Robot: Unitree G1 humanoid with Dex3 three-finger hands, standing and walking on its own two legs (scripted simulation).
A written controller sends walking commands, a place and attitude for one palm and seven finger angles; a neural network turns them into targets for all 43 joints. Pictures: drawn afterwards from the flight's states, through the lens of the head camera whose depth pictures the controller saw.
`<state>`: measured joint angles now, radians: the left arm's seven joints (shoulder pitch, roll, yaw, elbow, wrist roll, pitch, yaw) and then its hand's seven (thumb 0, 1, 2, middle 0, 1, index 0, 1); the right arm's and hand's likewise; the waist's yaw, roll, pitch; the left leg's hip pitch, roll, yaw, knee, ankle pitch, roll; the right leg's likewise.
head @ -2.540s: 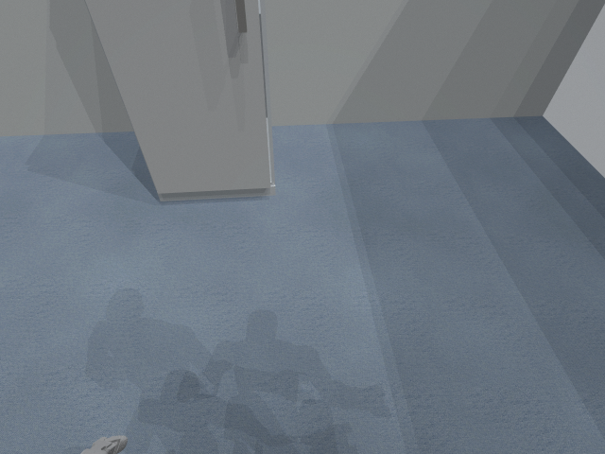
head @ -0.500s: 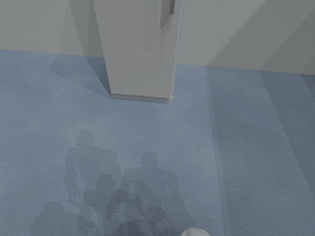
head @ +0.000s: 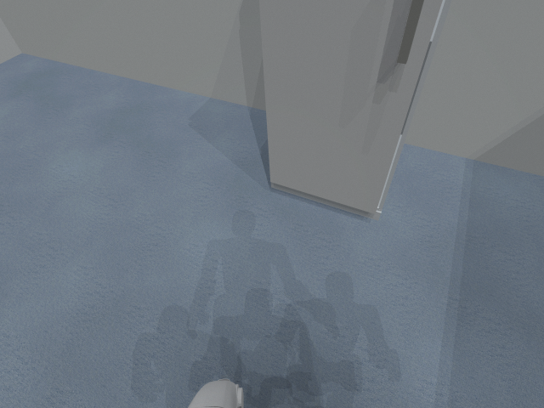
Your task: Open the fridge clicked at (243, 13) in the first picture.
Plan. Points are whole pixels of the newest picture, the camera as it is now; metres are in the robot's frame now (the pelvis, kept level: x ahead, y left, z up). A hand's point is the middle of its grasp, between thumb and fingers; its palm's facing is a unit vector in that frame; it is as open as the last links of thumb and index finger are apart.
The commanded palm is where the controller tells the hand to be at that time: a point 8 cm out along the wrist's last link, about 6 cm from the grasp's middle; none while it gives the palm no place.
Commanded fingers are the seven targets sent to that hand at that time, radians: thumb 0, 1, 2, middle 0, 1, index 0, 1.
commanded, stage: walk to a spot facing it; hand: right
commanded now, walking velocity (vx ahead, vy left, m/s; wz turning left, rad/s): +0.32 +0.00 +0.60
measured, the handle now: out of the picture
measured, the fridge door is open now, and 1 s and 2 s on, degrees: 0 0 0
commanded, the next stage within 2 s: turn to face it in 0.96 s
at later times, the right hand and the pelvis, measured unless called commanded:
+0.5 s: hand (338, 307) +0.34 -0.11 -0.17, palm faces -0.27 +0.94 -0.20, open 7.3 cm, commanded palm none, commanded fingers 0.00 -0.90 -0.90 0.20 0.30 0.20 0.30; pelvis +0.20 +0.05 -0.01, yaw +16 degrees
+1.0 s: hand (335, 240) +0.51 -0.12 -0.18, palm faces -0.46 +0.88 -0.16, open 7.4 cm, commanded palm none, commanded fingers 0.00 -0.90 -0.90 0.20 0.30 0.20 0.30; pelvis +0.35 +0.02 +0.00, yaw +32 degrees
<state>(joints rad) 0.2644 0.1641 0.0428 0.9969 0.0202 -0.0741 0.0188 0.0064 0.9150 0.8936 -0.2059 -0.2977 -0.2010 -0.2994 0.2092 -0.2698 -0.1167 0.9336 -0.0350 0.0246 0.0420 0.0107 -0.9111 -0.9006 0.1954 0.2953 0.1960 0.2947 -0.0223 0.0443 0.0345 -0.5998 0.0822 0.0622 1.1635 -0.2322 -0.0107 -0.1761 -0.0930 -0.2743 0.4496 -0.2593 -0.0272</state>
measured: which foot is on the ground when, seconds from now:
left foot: up 0.00-0.28, down 0.30-0.68, up 0.70-1.00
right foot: down 0.00-0.30, up 0.32-0.66, down 0.68-1.00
